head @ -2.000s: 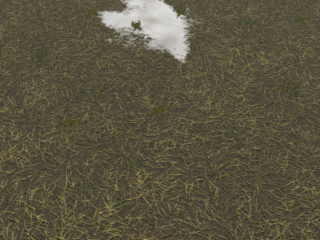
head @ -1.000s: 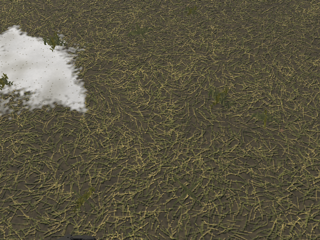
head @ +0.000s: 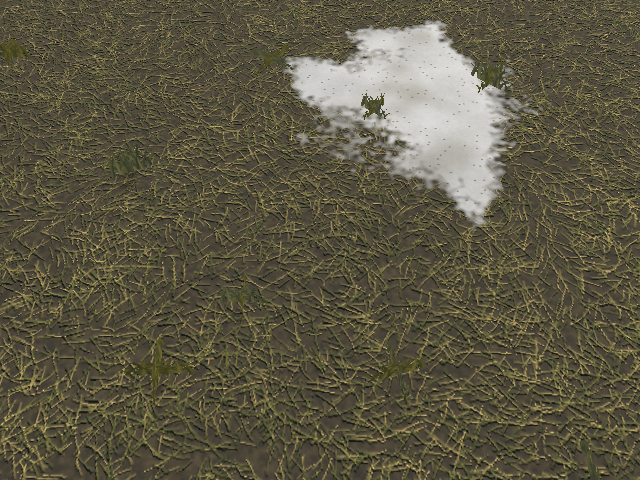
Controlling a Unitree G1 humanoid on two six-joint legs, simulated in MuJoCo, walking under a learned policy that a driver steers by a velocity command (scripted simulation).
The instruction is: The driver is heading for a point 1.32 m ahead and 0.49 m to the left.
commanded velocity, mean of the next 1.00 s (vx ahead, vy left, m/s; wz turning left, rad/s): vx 0.00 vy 0.00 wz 0.56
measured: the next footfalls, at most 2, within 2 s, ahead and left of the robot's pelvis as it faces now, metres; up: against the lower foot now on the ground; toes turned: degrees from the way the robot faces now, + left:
right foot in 0.04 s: +0.05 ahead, -0.11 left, +0.00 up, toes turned +7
left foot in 0.50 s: -0.01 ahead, +0.10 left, +0.00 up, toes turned +18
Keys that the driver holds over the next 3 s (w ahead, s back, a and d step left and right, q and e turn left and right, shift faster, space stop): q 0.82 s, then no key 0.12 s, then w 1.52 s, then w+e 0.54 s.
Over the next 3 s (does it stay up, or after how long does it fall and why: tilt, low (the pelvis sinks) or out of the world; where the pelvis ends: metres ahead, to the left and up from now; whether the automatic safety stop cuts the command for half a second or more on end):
stays up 0.80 0.55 0.01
